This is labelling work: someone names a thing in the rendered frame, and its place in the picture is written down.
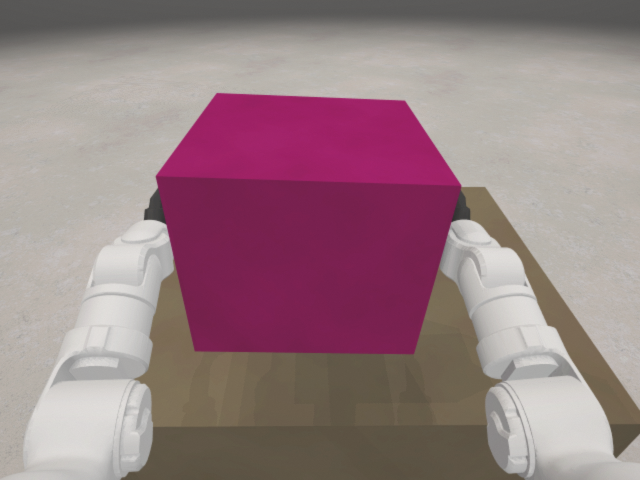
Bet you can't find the right robot forearm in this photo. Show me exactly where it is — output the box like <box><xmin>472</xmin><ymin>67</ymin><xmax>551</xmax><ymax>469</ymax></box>
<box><xmin>440</xmin><ymin>220</ymin><xmax>613</xmax><ymax>453</ymax></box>

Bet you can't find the left robot forearm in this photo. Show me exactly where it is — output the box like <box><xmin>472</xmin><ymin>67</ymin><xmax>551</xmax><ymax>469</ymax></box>
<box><xmin>23</xmin><ymin>220</ymin><xmax>174</xmax><ymax>468</ymax></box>

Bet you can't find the right robot hand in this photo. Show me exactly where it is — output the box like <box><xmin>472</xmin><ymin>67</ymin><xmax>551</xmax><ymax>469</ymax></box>
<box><xmin>452</xmin><ymin>190</ymin><xmax>470</xmax><ymax>222</ymax></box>

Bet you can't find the robot right upper arm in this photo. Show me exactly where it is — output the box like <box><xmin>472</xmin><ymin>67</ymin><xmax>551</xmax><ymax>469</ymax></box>
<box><xmin>485</xmin><ymin>376</ymin><xmax>640</xmax><ymax>480</ymax></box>

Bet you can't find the carton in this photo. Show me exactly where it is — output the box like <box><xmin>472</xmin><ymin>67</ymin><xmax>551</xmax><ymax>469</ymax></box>
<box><xmin>156</xmin><ymin>93</ymin><xmax>461</xmax><ymax>354</ymax></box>

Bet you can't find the pedestal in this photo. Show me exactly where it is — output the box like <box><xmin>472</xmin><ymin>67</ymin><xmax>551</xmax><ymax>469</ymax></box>
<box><xmin>121</xmin><ymin>187</ymin><xmax>640</xmax><ymax>480</ymax></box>

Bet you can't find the robot left upper arm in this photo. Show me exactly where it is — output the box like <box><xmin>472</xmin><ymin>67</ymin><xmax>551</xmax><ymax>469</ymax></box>
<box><xmin>0</xmin><ymin>379</ymin><xmax>153</xmax><ymax>480</ymax></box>

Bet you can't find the left robot hand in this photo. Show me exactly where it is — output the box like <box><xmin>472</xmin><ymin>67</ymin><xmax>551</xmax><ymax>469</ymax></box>
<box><xmin>144</xmin><ymin>188</ymin><xmax>166</xmax><ymax>224</ymax></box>

